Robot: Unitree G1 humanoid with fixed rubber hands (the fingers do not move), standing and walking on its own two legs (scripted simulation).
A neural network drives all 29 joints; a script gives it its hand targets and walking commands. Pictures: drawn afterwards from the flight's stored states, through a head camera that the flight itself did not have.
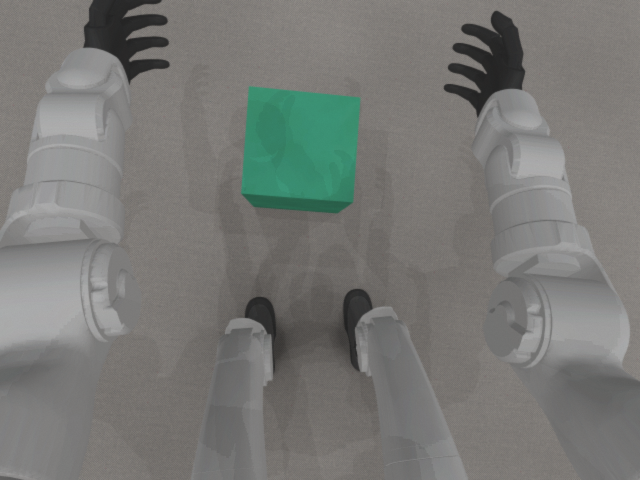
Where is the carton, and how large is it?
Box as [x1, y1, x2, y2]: [241, 86, 359, 212]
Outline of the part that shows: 249,86 241,193 254,206 338,212 351,203 353,197 359,97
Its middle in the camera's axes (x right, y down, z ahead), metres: -0.05 -0.18 +0.85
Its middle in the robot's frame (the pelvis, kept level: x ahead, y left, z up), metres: +0.54 -0.01 -0.53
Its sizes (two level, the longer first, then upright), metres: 0.210 0.200 0.250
